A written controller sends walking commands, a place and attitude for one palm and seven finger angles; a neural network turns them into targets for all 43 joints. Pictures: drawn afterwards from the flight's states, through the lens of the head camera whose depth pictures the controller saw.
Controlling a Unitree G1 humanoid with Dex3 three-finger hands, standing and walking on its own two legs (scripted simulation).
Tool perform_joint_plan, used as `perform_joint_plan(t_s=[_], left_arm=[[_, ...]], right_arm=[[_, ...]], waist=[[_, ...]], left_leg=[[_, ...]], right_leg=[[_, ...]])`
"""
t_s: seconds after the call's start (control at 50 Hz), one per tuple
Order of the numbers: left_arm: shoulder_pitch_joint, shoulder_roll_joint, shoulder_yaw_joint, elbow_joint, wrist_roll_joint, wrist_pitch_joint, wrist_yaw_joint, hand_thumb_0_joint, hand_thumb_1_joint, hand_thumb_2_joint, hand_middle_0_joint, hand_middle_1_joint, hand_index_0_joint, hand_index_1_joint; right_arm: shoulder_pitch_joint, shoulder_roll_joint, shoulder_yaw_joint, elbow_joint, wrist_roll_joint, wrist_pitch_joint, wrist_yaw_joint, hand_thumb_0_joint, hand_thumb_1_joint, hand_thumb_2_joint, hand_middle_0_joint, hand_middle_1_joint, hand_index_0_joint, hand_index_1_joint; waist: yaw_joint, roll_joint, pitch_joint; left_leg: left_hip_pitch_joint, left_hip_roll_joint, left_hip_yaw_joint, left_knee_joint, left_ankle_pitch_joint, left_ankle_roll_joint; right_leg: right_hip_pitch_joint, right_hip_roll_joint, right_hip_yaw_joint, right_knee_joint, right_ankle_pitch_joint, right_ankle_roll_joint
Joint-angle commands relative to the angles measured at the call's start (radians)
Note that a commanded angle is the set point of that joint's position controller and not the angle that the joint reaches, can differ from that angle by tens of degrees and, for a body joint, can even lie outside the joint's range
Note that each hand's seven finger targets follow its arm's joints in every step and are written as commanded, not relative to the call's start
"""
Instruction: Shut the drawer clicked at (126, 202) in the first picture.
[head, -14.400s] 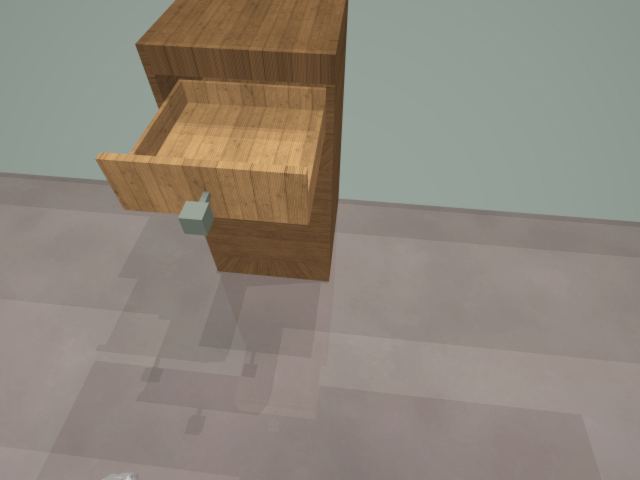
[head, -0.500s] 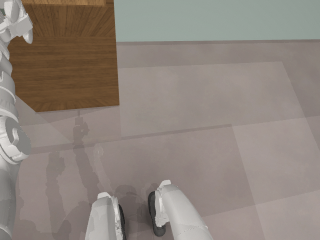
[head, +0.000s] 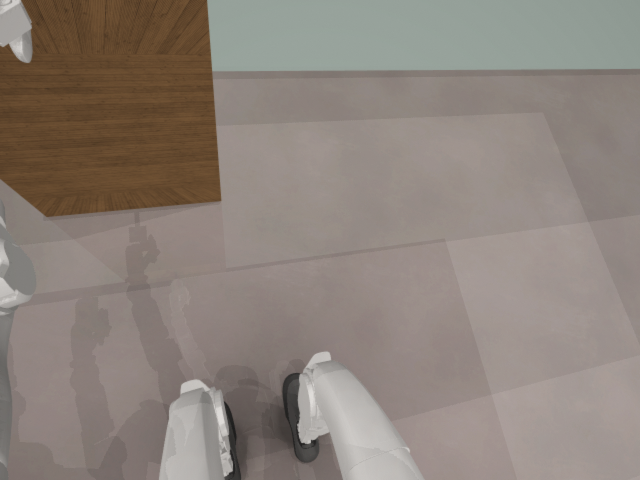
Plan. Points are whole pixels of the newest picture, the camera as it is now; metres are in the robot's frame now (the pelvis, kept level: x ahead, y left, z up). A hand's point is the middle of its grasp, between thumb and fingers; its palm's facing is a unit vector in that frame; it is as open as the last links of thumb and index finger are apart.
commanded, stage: pull the fist back off the drawer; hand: left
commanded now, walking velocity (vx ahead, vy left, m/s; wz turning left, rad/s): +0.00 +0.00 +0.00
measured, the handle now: out of the picture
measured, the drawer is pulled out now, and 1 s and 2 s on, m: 0.00 0.00 0.00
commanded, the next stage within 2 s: draw the hand back to the body in 0.56 s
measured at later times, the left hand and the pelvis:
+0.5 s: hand (13, 11) +0.60 +0.20 +0.09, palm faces +0.01 -1.00 -0.02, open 3.4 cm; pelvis +0.02 +0.01 +0.02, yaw -1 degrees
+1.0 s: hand out of the picture +0.49 +0.22 +0.14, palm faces +0.04 -1.00 -0.04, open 3.3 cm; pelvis +0.09 +0.01 +0.08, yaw +1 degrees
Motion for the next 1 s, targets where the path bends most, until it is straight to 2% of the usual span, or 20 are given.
perform_joint_plan(t_s=[0.0,0.14,0.2,0.26,0.32,0.36,0.44,0.48,0.54,0.58,0.64,0.7,0.72,0.78,0.84,0.88,0.9,0.94,0.96,0.98], left_arm=[[-0.645,0.272,0.033,-0.318,-0.026,-0.073,0.03,0.0,0.9,0.9,-1.4,-1.6,-1.4,-1.6],[-0.598,0.307,0.074,-0.293,-0.02,-0.058,0.029,0.0,0.9,0.9,-1.4,-1.6,-1.4,-1.6],[-0.546,0.328,0.105,-0.3,-0.022,-0.055,0.022,0.0,0.9,0.9,-1.4,-1.6,-1.4,-1.6],[-0.476,0.309,0.117,-0.317,-0.038,-0.051,0.013,0.0,0.9,0.9,-1.4,-1.6,-1.4,-1.6],[-0.413,0.28,0.116,-0.365,-0.052,-0.058,0.003,0.0,0.9,0.9,-1.4,-1.6,-1.4,-1.6],[-0.34,0.282,0.141,-0.362,-0.065,-0.054,0.002,0.0,0.9,0.9,-1.4,-1.6,-1.4,-1.6],[-0.196,0.277,0.169,-0.422,-0.078,-0.068,-0.006,0.0,0.9,0.9,-1.4,-1.6,-1.4,-1.6],[-0.193,0.222,0.139,-0.421,-0.09,-0.073,-0.01,0.0,0.9,0.9,-1.4,-1.6,-1.4,-1.6],[-0.141,0.223,0.156,-0.445,-0.102,-0.083,-0.014,0.0,0.9,0.9,-1.4,-1.6,-1.4,-1.6],[-0.106,0.165,0.136,-0.456,-0.113,-0.092,-0.015,0.0,0.9,0.9,-1.4,-1.6,-1.4,-1.6],[-0.053,0.136,0.131,-0.455,-0.124,-0.1,-0.015,0.0,0.9,0.9,-1.4,-1.6,-1.4,-1.6],[0.129,0.103,0.136,-0.69,-0.155,-0.105,-0.016,0.0,0.9,0.9,-1.4,-1.6,-1.4,-1.6],[0.192,0.056,0.106,-0.762,-0.171,-0.093,-0.017,0.0,0.9,0.9,-1.4,-1.6,-1.4,-1.6],[0.393,-0.074,0.034,-0.879,-0.223,-0.038,-0.02,0.0,0.9,0.9,-1.4,-1.6,-1.4,-1.6],[0.471,-0.126,0.007,-0.948,-0.257,-0.008,-0.008,0.0,0.9,0.9,-1.4,-1.6,-1.4,-1.6],[0.499,-0.157,-0.02,-1.016,-0.266,-0.019,0.002,0.0,0.9,0.9,-1.4,-1.6,-1.4,-1.6],[0.553,-0.158,-0.012,-1.014,-0.268,-0.022,0.008,0.0,0.9,0.9,-1.4,-1.6,-1.4,-1.6],[0.586,-0.243,-0.09,-1.062,-0.279,-0.031,-0.002,0.0,0.9,0.9,-1.4,-1.6,-1.4,-1.6],[0.623,-0.234,-0.083,-1.072,-0.282,-0.03,-0.006,0.0,0.9,0.9,-1.4,-1.6,-1.4,-1.6],[0.638,-0.255,-0.114,-1.095,-0.285,-0.029,-0.014,0.0,0.9,0.9,-1.4,-1.6,-1.4,-1.6]], right_arm=[[0.246,-0.223,-0.076,-0.01,-0.002,-0.011,-0.012,0.0,-0.9,-0.9,0.2,0.3,0.2,0.3],[0.25,-0.224,-0.08,-0.027,-0.001,0.005,-0.004,0.0,-0.9,-0.9,0.2,0.3,0.2,0.3],[0.253,-0.221,-0.082,-0.04,-0.001,0.016,0.0,0.0,-0.9,-0.9,0.2,0.3,0.2,0.3],[0.247,-0.217,-0.088,-0.051,0.002,0.027,0.006,0.0,-0.9,-0.9,0.2,0.3,0.2,0.3],[0.24,-0.213,-0.095,-0.064,0.003,0.039,0.013,0.0,-0.9,-0.9,0.2,0.3,0.2,0.3],[0.232,-0.212,-0.099,-0.069,0.007,0.046,0.015,0.0,-0.9,-0.9,0.2,0.3,0.2,0.3],[0.222,-0.206,-0.11,-0.086,0.011,0.061,0.022,0.0,-0.9,-0.9,0.2,0.3,0.2,0.3],[0.214,-0.198,-0.112,-0.082,0.012,0.066,0.023,0.0,-0.9,-0.9,0.2,0.3,0.2,0.3],[0.216,-0.198,-0.121,-0.084,0.014,0.077,0.023,0.0,-0.9,-0.9,0.2,0.3,0.2,0.3],[0.212,-0.192,-0.128,-0.084,0.011,0.082,0.026,0.0,-0.9,-0.9,0.2,0.3,0.2,0.3],[0.213,-0.19,-0.135,-0.083,0.013,0.095,0.029,0.0,-0.9,-0.9,0.2,0.3,0.2,0.3],[0.197,-0.183,-0.153,-0.133,0.023,0.106,0.041,0.0,-0.9,-0.9,0.2,0.3,0.2,0.3],[0.189,-0.175,-0.159,-0.147,0.032,0.108,0.043,0.0,-0.9,-0.9,0.2,0.3,0.2,0.3],[0.153,-0.157,-0.167,-0.167,0.056,0.103,0.044,0.0,-0.9,-0.9,0.2,0.3,0.2,0.3],[0.111,-0.15,-0.17,-0.161,0.071,0.088,0.029,0.0,-0.9,-0.9,0.2,0.3,0.2,0.3],[0.084,-0.143,-0.169,-0.157,0.075,0.073,0.02,0.0,-0.9,-0.9,0.2,0.3,0.2,0.3],[0.08,-0.141,-0.172,-0.153,0.075,0.067,0.018,0.0,-0.9,-0.9,0.2,0.3,0.2,0.3],[0.049,-0.13,-0.167,-0.155,0.079,0.051,0.018,0.0,-0.9,-0.9,0.2,0.3,0.2,0.3],[0.039,-0.133,-0.171,-0.156,0.08,0.047,0.014,0.0,-0.9,-0.9,0.2,0.3,0.2,0.3],[0.025,-0.132,-0.168,-0.16,0.083,0.042,0.012,0.0,-0.9,-0.9,0.2,0.3,0.2,0.3]], waist=[[-0.042,0.317,-0.61],[-0.03,0.264,-0.575],[-0.003,0.271,-0.607],[0.018,0.248,-0.607],[0.045,0.276,-0.627],[0.058,0.22,-0.615],[0.107,0.217,-0.647],[0.088,0.183,-0.598],[0.108,0.174,-0.606],[0.109,0.193,-0.606],[0.113,0.155,-0.585],[0.192,0.241,-0.749],[0.196,0.224,-0.759],[0.205,0.149,-0.686],[0.198,0.07,-0.554],[0.202,0.118,-0.503],[0.21,0.103,-0.478],[0.205,0.123,-0.438],[0.213,0.1,-0.429],[0.211,0.131,-0.412]], left_leg=[[0.489,0.01,-0.11,-0.171,0.103,0.001],[0.421,0.005,-0.101,-0.17,0.068,0.005],[0.439,0.004,-0.097,-0.169,0.112,0.003],[0.462,0.006,-0.095,-0.182,0.138,0.0],[0.52,0.008,-0.094,-0.196,0.181,-0.006],[0.498,0.009,-0.084,-0.198,0.176,-0.003],[0.548,0.008,-0.07,-0.217,0.262,-0.008],[0.535,0.007,-0.066,-0.217,0.271,-0.003],[0.563,0.004,-0.055,-0.225,0.326,-0.007],[0.615,0.002,-0.059,-0.227,0.387,-0.01],[0.635,0.001,-0.055,-0.232,0.439,-0.014],[0.844,0.0,-0.06,-0.276,0.655,-0.033],[0.901,0.002,-0.065,-0.296,0.72,-0.037],[0.935,0.004,-0.053,-0.349,0.779,-0.029],[0.883,-0.002,-0.022,-0.403,0.667,-0.018],[0.922,-0.005,-0.014,-0.427,0.665,-0.02],[0.938,-0.003,-0.016,-0.439,0.676,-0.025],[0.982,-0.003,-0.019,-0.463,0.683,-0.031],[0.995,-0.001,-0.024,-0.471,0.69,-0.034],[1.016,-0.004,-0.023,-0.475,0.702,-0.033]], right_leg=[[0.244,0.016,0.12,-0.157,-0.021,0.02],[0.274,0.017,0.133,-0.167,-0.044,0.02],[0.302,0.018,0.129,-0.161,-0.017,0.016],[0.321,0.021,0.124,-0.167,0.002,0.016],[0.327,0.022,0.115,-0.166,0.03,0.014],[0.36,0.023,0.121,-0.176,0.03,0.017],[0.431,0.024,0.12,-0.18,0.105,0.015],[0.433,0.025,0.122,-0.187,0.129,0.018],[0.471,0.024,0.123,-0.188,0.189,0.019],[0.45,0.024,0.116,-0.183,0.233,0.016],[0.465,0.023,0.112,-0.187,0.278,0.019],[0.563,0.024,0.11,-0.21,0.392,0.011],[0.593,0.026,0.104,-0.231,0.428,0.014],[0.676,0.029,0.1,-0.294,0.497,0.018],[0.743,0.021,0.103,-0.346,0.495,0.029],[0.745,0.018,0.104,-0.365,0.486,0.023],[0.75,0.018,0.1,-0.372,0.478,0.025],[0.747,0.014,0.093,-0.391,0.462,0.024],[0.759,0.014,0.091,-0.396,0.46,0.022],[0.755,0.011,0.093,-0.402,0.462,0.021]])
